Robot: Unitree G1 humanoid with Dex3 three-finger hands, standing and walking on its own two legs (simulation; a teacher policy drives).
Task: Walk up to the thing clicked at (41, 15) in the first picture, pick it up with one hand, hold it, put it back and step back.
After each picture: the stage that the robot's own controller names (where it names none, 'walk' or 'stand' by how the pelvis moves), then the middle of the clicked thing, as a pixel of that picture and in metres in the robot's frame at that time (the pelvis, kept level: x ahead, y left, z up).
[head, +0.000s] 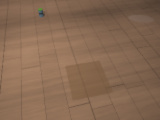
stand; (40, 12) +2.11 +0.56 -0.72
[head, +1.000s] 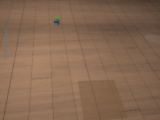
walk; (56, 21) +2.01 +0.24 -0.70
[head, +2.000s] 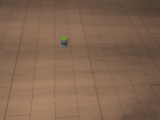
walk; (63, 42) +1.39 +0.11 -0.72
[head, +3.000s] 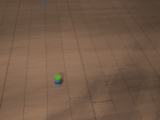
walk; (57, 80) +0.88 +0.16 -0.72
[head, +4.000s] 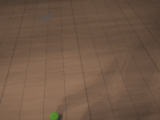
walk; (55, 119) +0.53 +0.23 -0.70
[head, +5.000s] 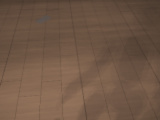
stand; out of the picture +0.40 +0.21 -0.72
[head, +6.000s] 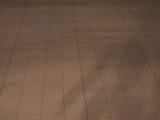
stand; out of the picture +0.38 +0.19 -0.73
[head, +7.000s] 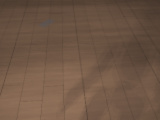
stand; out of the picture +0.37 +0.20 -0.73
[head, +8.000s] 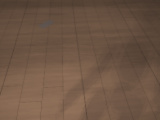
stand; out of the picture +0.37 +0.20 -0.73
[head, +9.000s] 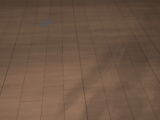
go down; out of the picture +0.36 +0.20 -0.73
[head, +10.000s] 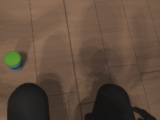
go down; (14, 61) +0.44 +0.26 -0.33
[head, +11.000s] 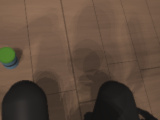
approach; (8, 58) +0.43 +0.28 -0.29
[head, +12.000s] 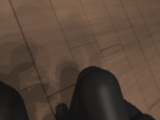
close in; out of the picture +0.41 +0.32 -0.22
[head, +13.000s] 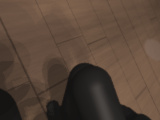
close; out of the picture +0.40 +0.33 -0.21
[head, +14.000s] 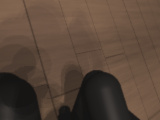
lift; out of the picture +0.37 +0.30 -0.18
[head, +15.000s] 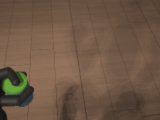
lift; (19, 90) +0.33 +0.20 +0.00
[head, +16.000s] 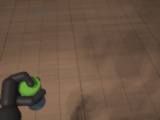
hold; (33, 94) +0.33 +0.17 +0.00
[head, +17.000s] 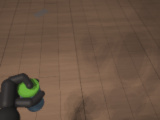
hold; (32, 95) +0.33 +0.18 +0.00
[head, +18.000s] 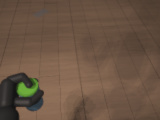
crouch; (31, 95) +0.33 +0.18 +0.00
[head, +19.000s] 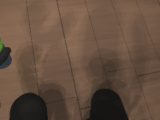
crouch; out of the picture +0.45 +0.25 -0.09
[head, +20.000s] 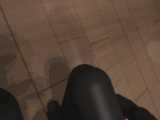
lower; out of the picture +0.40 +0.34 -0.22
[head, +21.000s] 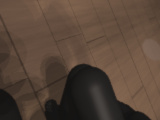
lower; out of the picture +0.40 +0.35 -0.22
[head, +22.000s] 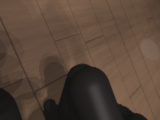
lower; out of the picture +0.40 +0.35 -0.23
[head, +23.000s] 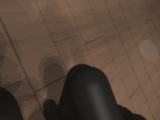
lower; out of the picture +0.40 +0.35 -0.23
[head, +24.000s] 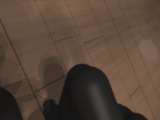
loosen; out of the picture +0.40 +0.35 -0.23
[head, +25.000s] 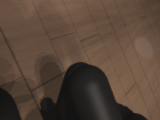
withdraw; out of the picture +0.40 +0.34 -0.23
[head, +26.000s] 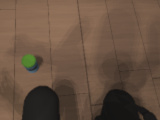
walk; (30, 64) +0.46 +0.26 -0.36
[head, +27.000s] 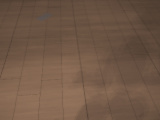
stand; out of the picture +0.39 +0.21 -0.66
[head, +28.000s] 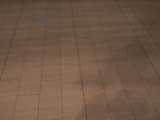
stand; out of the picture +0.40 +0.22 -0.67
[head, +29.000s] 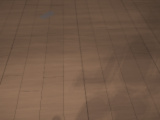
stand; out of the picture +0.40 +0.22 -0.68
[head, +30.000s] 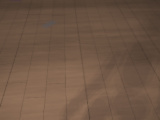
stand; out of the picture +0.42 +0.21 -0.72
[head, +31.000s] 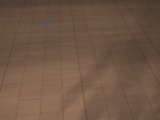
stand; out of the picture +0.38 +0.22 -0.73
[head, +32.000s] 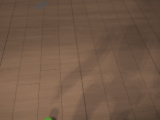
walk; out of the picture +0.40 +0.22 -0.72
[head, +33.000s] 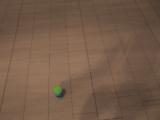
walk; (58, 93) +0.62 +0.21 -0.70
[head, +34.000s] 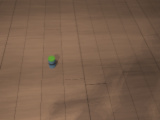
walk; (51, 62) +0.95 +0.24 -0.70
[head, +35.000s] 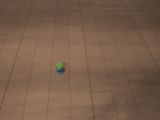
stand; (59, 69) +1.01 +0.20 -0.71
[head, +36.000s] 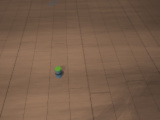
stand; (58, 72) +1.02 +0.21 -0.73
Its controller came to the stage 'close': yes
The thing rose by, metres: 0.70
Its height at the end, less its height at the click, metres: +0.00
